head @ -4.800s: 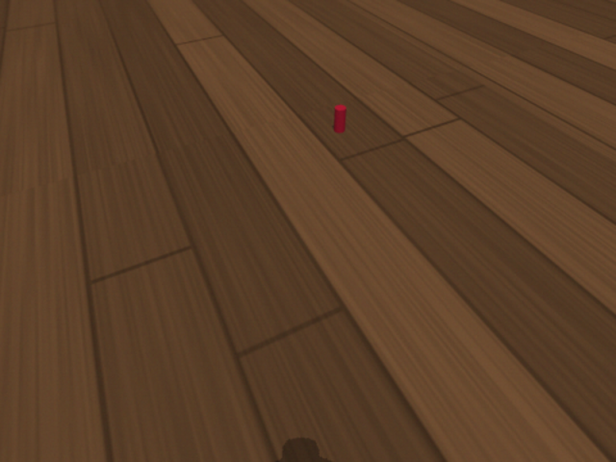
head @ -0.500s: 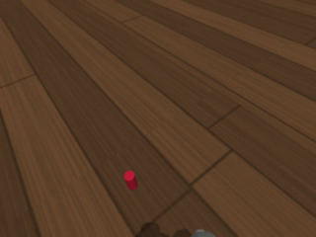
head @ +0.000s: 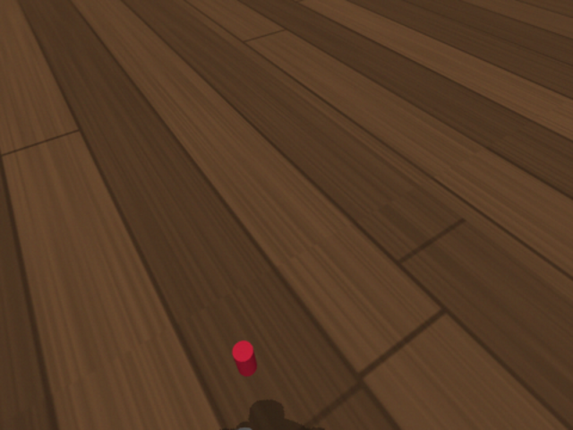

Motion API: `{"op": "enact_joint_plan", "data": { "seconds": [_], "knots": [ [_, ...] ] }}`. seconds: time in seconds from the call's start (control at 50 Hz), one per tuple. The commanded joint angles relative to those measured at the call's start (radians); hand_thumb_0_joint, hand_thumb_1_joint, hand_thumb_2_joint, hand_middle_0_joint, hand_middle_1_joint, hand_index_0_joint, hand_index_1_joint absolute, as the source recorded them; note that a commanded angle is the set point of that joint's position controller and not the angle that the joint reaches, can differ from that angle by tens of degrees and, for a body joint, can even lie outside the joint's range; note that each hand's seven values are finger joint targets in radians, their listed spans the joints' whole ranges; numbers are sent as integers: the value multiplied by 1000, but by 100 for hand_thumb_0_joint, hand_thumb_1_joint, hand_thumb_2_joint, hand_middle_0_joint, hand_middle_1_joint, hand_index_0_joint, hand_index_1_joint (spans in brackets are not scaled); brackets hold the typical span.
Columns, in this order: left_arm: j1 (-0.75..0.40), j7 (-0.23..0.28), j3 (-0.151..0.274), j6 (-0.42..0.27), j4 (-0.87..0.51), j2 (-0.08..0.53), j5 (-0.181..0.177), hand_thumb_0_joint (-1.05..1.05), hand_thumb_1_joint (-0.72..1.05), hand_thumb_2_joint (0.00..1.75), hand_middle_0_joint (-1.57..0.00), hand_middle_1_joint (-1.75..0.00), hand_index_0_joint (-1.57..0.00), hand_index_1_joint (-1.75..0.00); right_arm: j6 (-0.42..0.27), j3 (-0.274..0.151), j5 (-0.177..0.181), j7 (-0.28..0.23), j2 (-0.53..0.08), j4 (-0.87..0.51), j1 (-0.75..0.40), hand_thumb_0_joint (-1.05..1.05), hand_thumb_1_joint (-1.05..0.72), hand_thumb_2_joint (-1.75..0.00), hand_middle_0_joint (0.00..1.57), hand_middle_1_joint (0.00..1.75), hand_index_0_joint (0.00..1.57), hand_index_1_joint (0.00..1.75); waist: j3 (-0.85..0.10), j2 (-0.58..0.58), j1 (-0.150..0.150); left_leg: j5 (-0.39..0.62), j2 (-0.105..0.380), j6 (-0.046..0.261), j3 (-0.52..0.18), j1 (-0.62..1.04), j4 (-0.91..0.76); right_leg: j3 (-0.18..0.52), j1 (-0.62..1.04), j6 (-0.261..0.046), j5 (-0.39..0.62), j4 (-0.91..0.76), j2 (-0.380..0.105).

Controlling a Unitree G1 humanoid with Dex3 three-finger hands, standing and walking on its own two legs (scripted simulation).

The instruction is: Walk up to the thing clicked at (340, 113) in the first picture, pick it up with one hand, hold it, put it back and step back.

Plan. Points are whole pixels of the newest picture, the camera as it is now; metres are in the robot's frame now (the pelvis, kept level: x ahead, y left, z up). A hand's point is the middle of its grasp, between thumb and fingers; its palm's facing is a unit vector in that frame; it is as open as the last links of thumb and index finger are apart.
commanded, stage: walk up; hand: left
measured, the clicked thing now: (245, 359) +0.45 +0.18 -0.68
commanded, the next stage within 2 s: stand in 1.80 s
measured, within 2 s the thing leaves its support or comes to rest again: neither
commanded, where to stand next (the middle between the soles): +0.12 +0.00 m, yaw -1 degrees
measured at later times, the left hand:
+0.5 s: hand out of the picture +0.10 +0.28 -0.14, palm faces -0.06 -0.91 -0.41, open 7.4 cm
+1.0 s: hand (143, 420) +0.17 +0.25 -0.13, palm faces -0.05 -0.94 -0.33, open 7.4 cm
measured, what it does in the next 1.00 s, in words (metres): steps on the spot: right foot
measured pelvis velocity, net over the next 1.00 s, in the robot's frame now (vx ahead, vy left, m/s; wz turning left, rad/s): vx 0.07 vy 0.01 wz -0.03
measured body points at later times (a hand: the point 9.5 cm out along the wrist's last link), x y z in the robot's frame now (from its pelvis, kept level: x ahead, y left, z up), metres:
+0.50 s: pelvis +0.04 +0.01 +0.00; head +0.06 -0.01 +0.45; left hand +0.10 +0.32 -0.11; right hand +0.12 -0.30 -0.13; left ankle +0.08 +0.13 -0.72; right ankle +0.08 -0.12 -0.72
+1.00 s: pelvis +0.07 +0.01 +0.02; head +0.07 +0.01 +0.47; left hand +0.17 +0.30 -0.11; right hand +0.14 -0.31 -0.10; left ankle +0.09 +0.13 -0.72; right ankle +0.08 -0.12 -0.72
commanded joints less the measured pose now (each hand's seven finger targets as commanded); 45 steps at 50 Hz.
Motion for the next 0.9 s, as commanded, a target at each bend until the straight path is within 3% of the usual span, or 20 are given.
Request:
{"op": "enact_joint_plan", "data": {
  "seconds": [0.0,0.02,0.04,0.1,0.18,0.24,0.3,0.32,0.34,0.36,0.38,0.4,0.44,0.48,0.52,0.54,0.58,0.62,0.74,0.88],
  "knots": [
    [50,15,15,-2,-72,111,-16,0,90,90,-20,-30,-20,-30,-40,-72,-8,-31,-296,-67,97,0,-90,-90,20,30,20,30,-76,243,-36,-245,257,140,-483,311,-315,32,-374,-57,-175,318,81],
    [82,28,40,9,-38,200,-8,0,90,90,-20,-30,-20,-30,-34,-87,11,-28,-350,-81,73,0,-90,-90,20,30,20,30,-68,209,-43,-391,343,234,-563,251,-352,73,-368,-67,-219,417,31],
    [47,30,48,9,-23,238,-2,0,90,90,-20,-30,-20,-30,-27,-88,17,-28,-325,-77,57,0,-90,-90,20,30,20,30,-31,174,-49,-400,332,265,-564,212,-352,94,-370,-68,-199,454,11],
    [52,21,50,5,10,216,-10,0,90,90,-20,-30,-20,-30,-34,-50,10,-36,-241,-102,-5,0,-90,-90,20,30,20,30,-23,157,-20,-103,203,205,-279,157,-288,125,-304,-62,-107,356,-20],
    [30,16,41,8,29,165,-6,0,90,90,-20,-30,-20,-30,-30,-43,8,-42,-227,-102,-10,0,-90,-90,20,30,20,30,-75,183,-35,80,176,211,-189,179,-225,58,-232,-30,-44,200,-5],
    [17,23,46,7,50,154,-4,0,90,90,-20,-30,-20,-30,-17,-32,7,-43,-221,-111,-61,0,-90,-90,20,30,20,30,-68,166,-22,92,180,210,-157,55,-182,33,-108,-26,11,106,16],
    [35,29,48,5,86,144,4,0,90,90,-20,-30,-20,-30,1,-17,19,-41,-195,-113,-123,0,-90,-90,20,30,20,30,-84,108,13,-76,147,160,-126,-44,-99,10,36,-42,142,-55,47],
    [30,34,50,0,86,154,10,0,90,90,-20,-30,-20,-30,6,-4,24,-41,-167,-110,-123,0,-90,-90,20,30,20,30,-93,71,23,-117,132,128,-118,-63,-56,46,77,-57,132,-124,29],
    [0,37,57,-8,79,190,18,0,90,90,-20,-30,-20,-30,8,12,29,-41,-116,-99,-95,0,-90,-90,20,30,20,30,-76,-59,13,-160,83,81,-87,-98,28,219,64,-85,85,-224,-74],
    [-60,38,60,-22,55,240,24,0,90,90,-20,-30,-20,-30,12,23,32,-39,-84,-90,-68,0,-90,-90,20,30,20,30,-42,-186,-25,-246,-15,28,-36,-109,130,494,-15,-146,19,-338,-241],
    [-148,34,63,-14,49,295,16,0,90,90,-20,-30,-20,-30,20,1,26,-53,-148,-62,-86,0,-90,-90,20,30,20,30,-11,-211,-23,-380,-30,30,-35,-18,205,524,-179,-247,-36,-358,-317],
    [-203,30,56,-7,38,267,12,0,90,90,-20,-30,-20,-30,18,-8,24,-52,-172,-28,-53,0,-90,-90,20,30,20,30,5,-178,-48,-338,-9,28,-46,82,190,462,-253,-241,-51,-326,-285],
    [-226,28,35,-2,43,203,5,0,90,90,-20,-30,-20,-30,4,1,33,-44,-159,11,-52,0,-90,-90,20,30,20,30,-13,-157,-63,-179,-15,38,-26,125,-12,256,-189,-141,46,-255,-156],
    [-214,24,23,-4,59,173,0,0,90,90,-20,-30,-20,-30,-6,-1,29,-47,-171,35,-50,0,-90,-90,20,30,20,30,-98,-149,-55,-16,22,52,-82,206,-93,198,-143,-92,212,-171,-112],
    [-188,19,18,3,86,162,-8,0,90,90,-20,-30,-20,-30,-16,6,20,-48,-192,31,-119,0,-90,-90,20,30,20,30,-128,-100,-19,-91,75,73,-170,154,-160,158,-80,-65,154,-155,-57],
    [-189,17,20,8,100,169,-9,0,90,90,-20,-30,-20,-30,-14,9,23,-44,-194,39,-142,0,-90,-90,20,30,20,30,-99,-100,-8,-209,72,74,-168,93,-177,161,-52,-64,32,-195,-52],
    [-236,17,19,12,110,168,-4,0,90,90,-20,-30,-20,-30,-10,15,18,-40,-180,68,-154,0,-90,-90,20,30,20,30,-56,-81,-20,-248,51,56,-145,64,-218,179,-41,-71,-49,-227,-65],
    [-237,16,16,11,128,164,-8,0,90,90,-20,-30,-20,-30,-15,23,16,-40,-178,90,-160,0,-90,-90,20,30,20,30,-47,-32,-15,-217,56,53,-152,70,-244,167,-31,-74,-2,-225,-61],
    [-262,17,10,9,179,158,-14,0,90,90,-20,-30,-20,-30,-26,38,21,-45,-162,137,-190,0,-90,-90,20,30,20,30,-108,2,-5,62,66,43,-118,153,-243,140,67,-56,263,-244,-72],
    [-307,15,3,19,221,146,-10,0,90,90,-20,-30,-20,-30,-20,31,18,-51,-162,173,-223,0,-90,-90,20,30,20,30,-117,13,-14,65,72,37,-103,201,-283,126,91,-48,274,-292,-75]
  ]
}}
